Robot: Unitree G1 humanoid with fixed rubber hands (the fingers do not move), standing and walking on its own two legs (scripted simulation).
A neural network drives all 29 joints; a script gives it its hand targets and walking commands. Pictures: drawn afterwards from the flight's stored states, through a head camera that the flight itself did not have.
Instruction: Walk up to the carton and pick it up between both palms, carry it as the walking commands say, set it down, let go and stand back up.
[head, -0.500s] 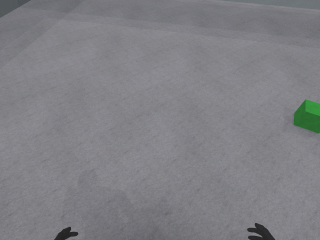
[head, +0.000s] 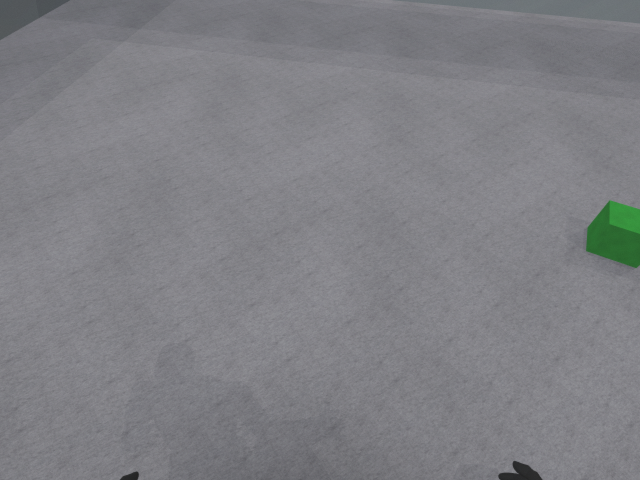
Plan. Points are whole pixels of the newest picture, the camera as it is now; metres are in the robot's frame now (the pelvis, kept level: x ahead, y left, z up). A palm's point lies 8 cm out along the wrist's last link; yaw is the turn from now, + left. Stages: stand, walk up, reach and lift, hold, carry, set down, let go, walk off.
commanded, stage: stand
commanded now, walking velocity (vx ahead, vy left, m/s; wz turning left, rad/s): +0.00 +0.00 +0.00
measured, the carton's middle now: (622, 234) +1.11 -1.25 -0.67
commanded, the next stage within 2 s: walk up in 0.84 s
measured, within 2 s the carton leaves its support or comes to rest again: neither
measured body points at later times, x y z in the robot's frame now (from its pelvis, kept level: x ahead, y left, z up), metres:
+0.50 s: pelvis -0.02 +0.00 +0.01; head +0.01 +0.00 +0.46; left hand +0.08 +0.26 -0.13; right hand +0.08 -0.29 -0.12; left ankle +0.00 +0.12 -0.72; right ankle -0.01 -0.12 -0.72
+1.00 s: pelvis -0.03 +0.00 +0.02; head -0.02 -0.01 +0.47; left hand +0.06 +0.26 -0.12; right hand +0.06 -0.29 -0.12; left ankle +0.00 +0.12 -0.72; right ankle -0.01 -0.12 -0.72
